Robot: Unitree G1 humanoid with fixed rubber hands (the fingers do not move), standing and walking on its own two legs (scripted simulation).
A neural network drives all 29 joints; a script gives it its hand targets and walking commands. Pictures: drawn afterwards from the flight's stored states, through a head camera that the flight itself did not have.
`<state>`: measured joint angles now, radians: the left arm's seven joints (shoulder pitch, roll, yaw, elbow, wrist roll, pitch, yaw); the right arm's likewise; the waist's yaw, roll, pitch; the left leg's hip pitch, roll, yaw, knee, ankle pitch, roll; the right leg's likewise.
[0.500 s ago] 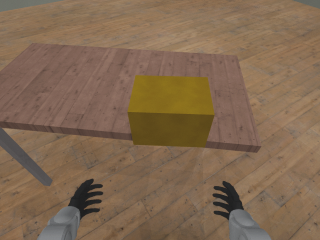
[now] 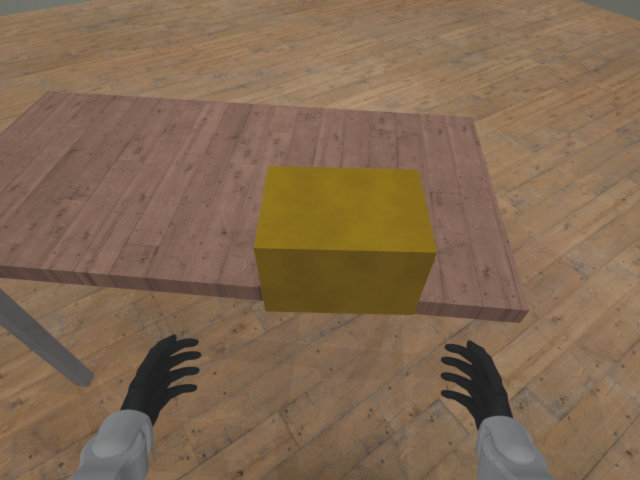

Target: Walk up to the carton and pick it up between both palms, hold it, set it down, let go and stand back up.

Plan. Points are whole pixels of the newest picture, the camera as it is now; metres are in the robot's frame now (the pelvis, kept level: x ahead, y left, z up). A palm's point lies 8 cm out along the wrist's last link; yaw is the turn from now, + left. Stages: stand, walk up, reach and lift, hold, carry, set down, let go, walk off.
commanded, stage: reach and lift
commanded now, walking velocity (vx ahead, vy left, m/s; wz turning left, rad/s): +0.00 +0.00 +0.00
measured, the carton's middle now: (341, 241) +0.44 -0.01 +0.01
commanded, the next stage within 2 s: none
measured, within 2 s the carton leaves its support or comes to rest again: neither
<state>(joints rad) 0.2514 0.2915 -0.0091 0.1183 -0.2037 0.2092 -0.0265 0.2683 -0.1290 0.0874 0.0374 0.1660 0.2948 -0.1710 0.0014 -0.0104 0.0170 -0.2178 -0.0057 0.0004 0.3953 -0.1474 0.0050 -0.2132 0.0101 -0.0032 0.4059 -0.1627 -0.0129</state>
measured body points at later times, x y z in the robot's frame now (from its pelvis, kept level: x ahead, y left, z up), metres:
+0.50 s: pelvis +0.07 +0.01 +0.01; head +0.09 +0.01 +0.46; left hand +0.25 +0.23 -0.01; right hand +0.24 -0.19 -0.01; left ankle +0.04 +0.12 -0.74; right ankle +0.04 -0.11 -0.74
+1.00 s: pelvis +0.06 +0.00 +0.01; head +0.06 +0.00 +0.46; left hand +0.30 +0.23 +0.00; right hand +0.30 -0.20 -0.01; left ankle +0.04 +0.12 -0.74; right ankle +0.04 -0.11 -0.74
